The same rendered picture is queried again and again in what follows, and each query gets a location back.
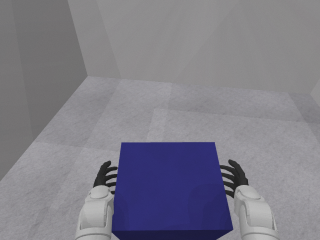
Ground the robot right forearm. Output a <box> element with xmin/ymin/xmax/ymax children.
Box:
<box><xmin>234</xmin><ymin>185</ymin><xmax>280</xmax><ymax>240</ymax></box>

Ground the left robot hand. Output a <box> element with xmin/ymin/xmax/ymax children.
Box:
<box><xmin>93</xmin><ymin>160</ymin><xmax>118</xmax><ymax>195</ymax></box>

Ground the right robot hand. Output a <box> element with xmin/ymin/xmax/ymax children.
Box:
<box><xmin>220</xmin><ymin>159</ymin><xmax>249</xmax><ymax>199</ymax></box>

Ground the carton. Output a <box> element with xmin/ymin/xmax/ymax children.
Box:
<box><xmin>111</xmin><ymin>142</ymin><xmax>234</xmax><ymax>240</ymax></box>

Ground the robot left forearm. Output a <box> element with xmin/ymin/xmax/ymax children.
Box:
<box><xmin>74</xmin><ymin>185</ymin><xmax>114</xmax><ymax>240</ymax></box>

